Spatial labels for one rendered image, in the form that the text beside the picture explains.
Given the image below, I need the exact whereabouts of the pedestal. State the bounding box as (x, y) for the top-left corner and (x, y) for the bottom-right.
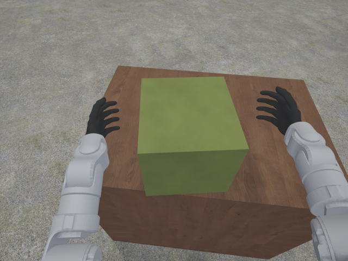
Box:
(63, 65), (348, 259)

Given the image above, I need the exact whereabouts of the robot left forearm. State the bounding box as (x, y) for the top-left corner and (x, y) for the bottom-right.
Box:
(41, 133), (109, 261)

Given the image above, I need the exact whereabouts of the robot left upper arm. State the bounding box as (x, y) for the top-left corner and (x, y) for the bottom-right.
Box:
(43, 243), (101, 261)

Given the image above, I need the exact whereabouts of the robot left hand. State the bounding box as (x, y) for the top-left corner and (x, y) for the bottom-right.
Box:
(86, 97), (120, 138)

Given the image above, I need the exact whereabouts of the robot right upper arm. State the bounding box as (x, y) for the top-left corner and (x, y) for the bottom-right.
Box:
(310, 214), (348, 261)

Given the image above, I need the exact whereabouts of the robot right hand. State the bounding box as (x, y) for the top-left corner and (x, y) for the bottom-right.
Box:
(256, 86), (302, 135)

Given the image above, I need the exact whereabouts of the robot right forearm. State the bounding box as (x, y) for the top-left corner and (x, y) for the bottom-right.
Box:
(284, 122), (348, 217)

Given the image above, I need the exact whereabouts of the carton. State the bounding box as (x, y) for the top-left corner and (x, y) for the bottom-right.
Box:
(138, 77), (249, 196)

